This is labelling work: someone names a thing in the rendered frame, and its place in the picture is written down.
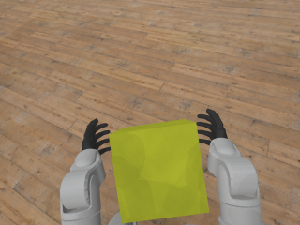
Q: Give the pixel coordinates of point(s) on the right robot hand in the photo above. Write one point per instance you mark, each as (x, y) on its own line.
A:
(216, 126)

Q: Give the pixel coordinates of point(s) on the right robot forearm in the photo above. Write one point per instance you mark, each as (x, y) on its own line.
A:
(237, 184)

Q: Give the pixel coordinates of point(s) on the carton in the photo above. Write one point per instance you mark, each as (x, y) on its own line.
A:
(158, 171)

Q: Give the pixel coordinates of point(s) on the left robot hand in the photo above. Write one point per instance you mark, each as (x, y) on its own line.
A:
(90, 137)

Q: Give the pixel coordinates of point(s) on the left robot forearm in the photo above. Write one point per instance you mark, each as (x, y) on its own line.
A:
(79, 191)

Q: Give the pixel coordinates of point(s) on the left robot thigh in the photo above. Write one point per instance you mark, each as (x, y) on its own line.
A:
(116, 220)

